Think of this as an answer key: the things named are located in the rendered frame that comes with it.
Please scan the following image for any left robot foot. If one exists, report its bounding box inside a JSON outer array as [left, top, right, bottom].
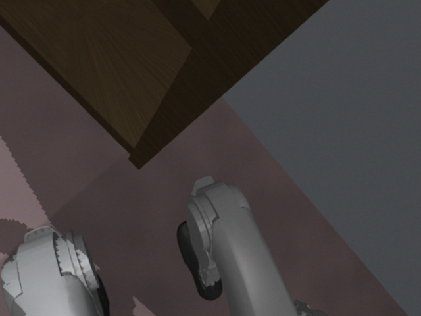
[[97, 275, 110, 316]]

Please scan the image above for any right robot hand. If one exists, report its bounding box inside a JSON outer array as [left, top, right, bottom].
[[294, 300, 328, 316]]

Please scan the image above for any bookshelf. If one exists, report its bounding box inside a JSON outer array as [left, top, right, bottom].
[[0, 0, 329, 169]]

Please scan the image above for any right robot foot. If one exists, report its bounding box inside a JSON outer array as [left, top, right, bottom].
[[177, 221, 222, 301]]

